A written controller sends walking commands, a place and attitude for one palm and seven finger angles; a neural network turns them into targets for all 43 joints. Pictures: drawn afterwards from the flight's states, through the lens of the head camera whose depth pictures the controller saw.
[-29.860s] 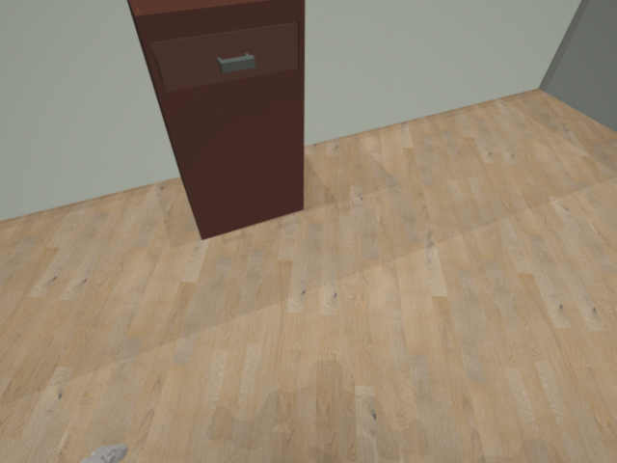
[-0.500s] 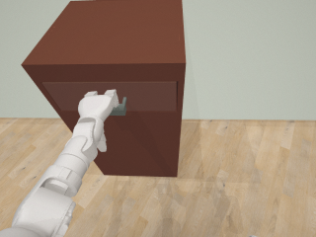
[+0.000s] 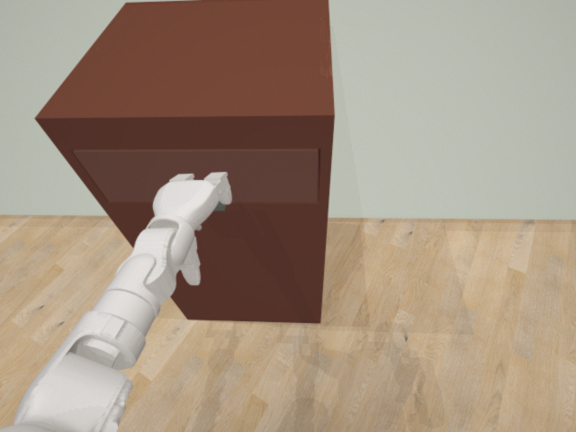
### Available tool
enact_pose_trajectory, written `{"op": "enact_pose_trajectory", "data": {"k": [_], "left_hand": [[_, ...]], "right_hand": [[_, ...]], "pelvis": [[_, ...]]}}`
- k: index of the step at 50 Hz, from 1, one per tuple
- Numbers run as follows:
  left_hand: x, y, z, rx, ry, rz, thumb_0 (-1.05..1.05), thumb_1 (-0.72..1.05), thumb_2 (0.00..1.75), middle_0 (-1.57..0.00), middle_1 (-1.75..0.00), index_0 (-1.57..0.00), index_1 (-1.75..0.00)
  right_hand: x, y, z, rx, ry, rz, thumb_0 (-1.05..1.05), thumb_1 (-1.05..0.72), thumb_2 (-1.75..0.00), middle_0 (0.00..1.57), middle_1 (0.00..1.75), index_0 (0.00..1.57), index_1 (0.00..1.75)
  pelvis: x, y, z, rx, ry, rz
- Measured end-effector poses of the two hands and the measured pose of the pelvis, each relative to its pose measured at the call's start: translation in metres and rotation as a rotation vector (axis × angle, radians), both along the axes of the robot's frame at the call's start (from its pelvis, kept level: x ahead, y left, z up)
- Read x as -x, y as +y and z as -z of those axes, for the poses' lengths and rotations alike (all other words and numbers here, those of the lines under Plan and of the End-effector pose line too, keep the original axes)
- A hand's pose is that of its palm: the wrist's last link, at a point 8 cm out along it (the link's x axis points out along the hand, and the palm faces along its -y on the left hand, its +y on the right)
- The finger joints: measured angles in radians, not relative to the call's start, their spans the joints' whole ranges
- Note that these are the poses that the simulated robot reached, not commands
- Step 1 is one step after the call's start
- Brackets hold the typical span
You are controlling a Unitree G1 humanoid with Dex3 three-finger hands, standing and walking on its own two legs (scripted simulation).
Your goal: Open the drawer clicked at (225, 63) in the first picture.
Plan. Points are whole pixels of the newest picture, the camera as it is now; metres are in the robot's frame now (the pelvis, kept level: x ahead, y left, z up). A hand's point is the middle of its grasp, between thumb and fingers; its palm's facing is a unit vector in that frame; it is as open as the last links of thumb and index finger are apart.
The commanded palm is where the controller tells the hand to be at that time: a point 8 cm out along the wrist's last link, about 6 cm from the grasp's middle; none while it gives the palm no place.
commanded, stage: lower the fingers behind the handle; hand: left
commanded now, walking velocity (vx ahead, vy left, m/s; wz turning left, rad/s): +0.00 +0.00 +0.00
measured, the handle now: (199, 190) +0.52 +0.18 -0.01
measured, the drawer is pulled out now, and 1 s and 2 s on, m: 0.00 0.00 0.00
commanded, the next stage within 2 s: lift the fingers back up to retry in 1.60 s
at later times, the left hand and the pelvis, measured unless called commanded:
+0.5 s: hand (197, 221) +0.42 +0.16 +0.03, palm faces -0.11 -0.06 -0.99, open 13.9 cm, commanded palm +0.41 +0.17 +0.07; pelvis -0.02 +0.01 -0.01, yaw +0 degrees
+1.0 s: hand (193, 219) +0.44 +0.17 +0.01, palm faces -0.07 +0.00 -1.00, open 13.8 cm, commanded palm +0.41 +0.17 +0.04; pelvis -0.02 +0.01 -0.01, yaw -2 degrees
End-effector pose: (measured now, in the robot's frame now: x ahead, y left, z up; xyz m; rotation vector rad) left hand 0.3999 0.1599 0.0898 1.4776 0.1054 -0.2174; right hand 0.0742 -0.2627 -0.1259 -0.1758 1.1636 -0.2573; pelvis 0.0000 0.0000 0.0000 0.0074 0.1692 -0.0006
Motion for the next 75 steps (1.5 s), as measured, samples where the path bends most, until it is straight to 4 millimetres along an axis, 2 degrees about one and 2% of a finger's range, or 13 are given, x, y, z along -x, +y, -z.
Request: {"op": "enact_pose_trajectory", "data": {"k": [3, 5, 10, 15, 20, 25, 28, 32, 36, 43, 49, 61, 75], "left_hand": [[0.007, -0.023, -0.003, 0.047, -0.105, 0.156, 0.0, -0.49, 0.3, -0.32, -1.2, -0.32, -1.2], [0.007, -0.028, -0.01, 0.064, -0.213, 0.184, 0.0, -0.49, 0.3, -0.32, -1.2, -0.32, -1.2], [-0.006, -0.004, -0.018, -0.017, -0.378, -0.009, 0.01, -0.49, 0.3, -0.32, -1.2, -0.32, -1.2], [-0.009, 0.028, -0.005, -0.172, -0.227, -0.243, 0.0, -0.49, 0.3, -0.32, -1.2, -0.31, -1.2], [-0.007, 0.022, 0.012, -0.072, -0.027, -0.204, 0.0, -0.49, 0.3, -0.32, -1.2, -0.31, -1.21], [-0.007, 0.005, 0.003, -0.012, -0.101, 0.036, 0.0, -0.49, 0.3, -0.32, -1.2, -0.3, -1.22], [-0.004, -0.004, 0.007, 0.025, -0.175, 0.095, 0.0, -0.49, 0.3, -0.32, -1.2, -0.3, -1.21], [0.0, -0.001, 0.027, 0.018, -0.237, 0.039, 0.0, -0.49, 0.3, -0.32, -1.2, -0.31, -1.21], [-0.003, 0.001, 0.032, -0.048, -0.295, -0.012, 0.0, -0.49, 0.3, -0.31, -1.23, -0.31, -1.21], [-0.018, 0.008, 0.025, -0.096, -0.211, -0.141, 0.0, -0.49, 0.3, -0.31, -1.22, -0.32, -1.23], [-0.022, 0.011, 0.02, -0.09, -0.14, -0.11, 0.0, -0.49, 0.3, -0.31, -1.23, -0.31, -1.24], [-0.013, 0.017, 0.03, -0.06, -0.24, -0.042, 0.0, -0.49, 0.3, -0.25, -1.29, -0.28, -1.22], [-0.022, 0.009, 0.026, -0.11, -0.207, -0.107, 0.0, -0.49, 0.3, -0.31, -1.27, -0.29, -1.36]], "right_hand": [[-0.009, -0.004, -0.003, 0.03, -0.034, -0.009, 0.0, -0.91, -0.9, 0.21, 0.3, 0.2, 0.3], [-0.014, -0.004, -0.003, 0.034, -0.056, -0.012, 0.0, -0.91, -0.9, 0.2, 0.3, 0.2, 0.3], [-0.016, 0.006, 0.005, -0.015, -0.071, -0.028, 0.0, -0.91, -0.9, 0.2, 0.3, 0.2, 0.3], [-0.004, 0.019, 0.012, -0.084, -0.031, -0.008, 0.0, -0.91, -0.9, 0.2, 0.3, 0.2, 0.3], [0.01, 0.019, 0.009, -0.044, 0.003, 0.006, 0.0, -0.91, -0.9, 0.21, 0.3, 0.21, 0.3], [0.023, 0.009, 0.006, 0.023, 0.012, 0.008, 0.0, -0.9, -0.9, 0.21, 0.3, 0.21, 0.3], [0.03, 0.006, 0.008, 0.026, 0.022, 0.015, 0.0, -0.91, -0.9, 0.21, 0.3, 0.2, 0.3], [0.04, 0.006, 0.013, 0.009, 0.036, 0.024, 0.0, -0.91, -0.9, 0.2, 0.3, 0.2, 0.3], [0.049, 0.012, 0.019, -0.013, 0.058, 0.035, 0.0, -0.91, -0.9, 0.2, 0.3, 0.2, 0.3], [0.063, 0.022, 0.019, -0.039, 0.084, 0.075, 0.0, -0.91, -0.9, 0.21, 0.3, 0.2, 0.3], [0.069, 0.019, 0.014, -0.015, 0.076, 0.077, 0.0, -0.91, -0.9, 0.21, 0.3, 0.21, 0.3], [0.067, 0.005, 0.018, 0.024, 0.093, 0.021, 0.0, -0.91, -0.9, 0.21, 0.3, 0.2, 0.3], [0.07, 0.02, 0.023, -0.002, 0.068, 0.029, 0.0, -0.91, -0.9, 0.21, 0.3, 0.2, 0.3]], "pelvis": [[0.003, 0.002, 0.003, 0.001, 0.003, 0.002], [0.006, 0.002, 0.005, 0.001, 0.014, 0.007], [0.013, 0.003, 0.01, -0.002, 0.047, 0.02], [0.014, 0.005, 0.007, 0.0, 0.052, 0.022], [0.015, 0.005, 0.005, 0.001, 0.028, 0.003], [0.015, 0.008, 0.009, 0.004, 0.036, 0.006], [0.016, 0.011, 0.013, 0.007, 0.056, 0.014], [0.019, 0.013, 0.018, 0.006, 0.084, 0.026], [0.024, 0.014, 0.02, 0.007, 0.1, 0.028], [0.026, 0.014, 0.015, 0.007, 0.093, 0.035], [0.024, 0.013, 0.014, 0.007, 0.084, 0.036], [0.028, 0.014, 0.027, 0.016, 0.127, 0.016], [0.04, 0.017, 0.029, 0.019, 0.13, 0.015]]}}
